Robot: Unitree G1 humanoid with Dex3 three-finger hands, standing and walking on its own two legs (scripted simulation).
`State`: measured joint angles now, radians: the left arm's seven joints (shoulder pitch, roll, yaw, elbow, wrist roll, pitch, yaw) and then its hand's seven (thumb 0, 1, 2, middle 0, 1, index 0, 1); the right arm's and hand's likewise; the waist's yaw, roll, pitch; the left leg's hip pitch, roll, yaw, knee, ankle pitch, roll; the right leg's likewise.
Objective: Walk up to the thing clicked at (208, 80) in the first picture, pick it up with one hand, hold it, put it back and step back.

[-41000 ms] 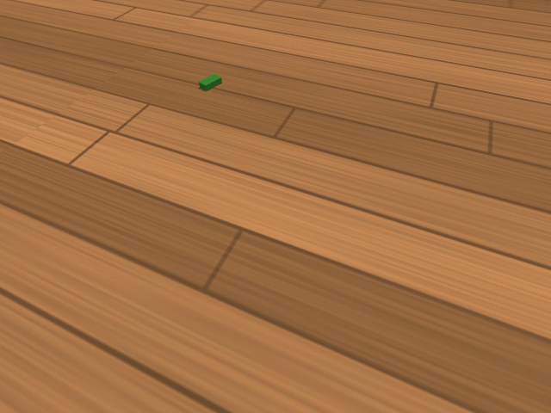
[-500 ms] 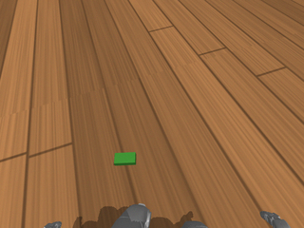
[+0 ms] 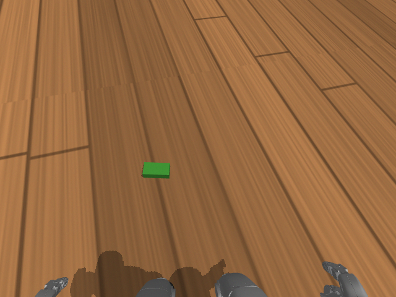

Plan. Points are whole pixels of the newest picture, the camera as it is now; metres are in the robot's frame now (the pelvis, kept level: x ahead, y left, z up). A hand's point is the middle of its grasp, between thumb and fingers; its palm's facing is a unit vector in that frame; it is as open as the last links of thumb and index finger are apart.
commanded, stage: step back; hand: left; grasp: from above
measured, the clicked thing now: (156, 170) +0.74 +0.21 -0.75
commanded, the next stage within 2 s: stand in 1.82 s
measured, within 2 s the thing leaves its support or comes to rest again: neither
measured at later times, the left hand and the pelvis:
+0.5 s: hand out of the picture -0.05 +0.25 -0.14, palm faces +0.01 -0.90 -0.44, open 7.4 cm; pelvis -0.18 -0.03 -0.01, yaw +3 degrees
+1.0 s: hand out of the picture -0.31 +0.22 -0.15, palm faces -0.02 -0.92 -0.40, open 7.4 cm; pelvis -0.33 -0.06 -0.01, yaw -3 degrees
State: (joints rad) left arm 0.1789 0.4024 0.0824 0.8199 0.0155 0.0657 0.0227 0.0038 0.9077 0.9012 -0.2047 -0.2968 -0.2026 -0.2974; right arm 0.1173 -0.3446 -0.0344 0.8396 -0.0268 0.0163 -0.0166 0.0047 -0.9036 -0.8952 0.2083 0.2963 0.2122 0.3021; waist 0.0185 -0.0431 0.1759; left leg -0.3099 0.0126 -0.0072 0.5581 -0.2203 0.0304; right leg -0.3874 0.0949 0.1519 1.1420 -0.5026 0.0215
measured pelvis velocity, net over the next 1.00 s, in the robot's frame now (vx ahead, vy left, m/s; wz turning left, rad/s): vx -0.33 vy -0.06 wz -0.05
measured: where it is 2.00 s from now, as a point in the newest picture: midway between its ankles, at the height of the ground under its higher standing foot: outside the picture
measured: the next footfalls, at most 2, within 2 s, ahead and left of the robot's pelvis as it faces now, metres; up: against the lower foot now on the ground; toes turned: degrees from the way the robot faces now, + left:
right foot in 0.16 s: -0.06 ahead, -0.15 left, +0.00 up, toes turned -1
left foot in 0.52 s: -0.18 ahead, +0.09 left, +0.00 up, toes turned +1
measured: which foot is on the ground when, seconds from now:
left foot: down 0.00-0.18, up 0.20-0.50, down 0.52-0.94, up 0.96-1.00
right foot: up 0.00-0.14, down 0.16-0.56, up 0.58-0.88, down 0.90-1.00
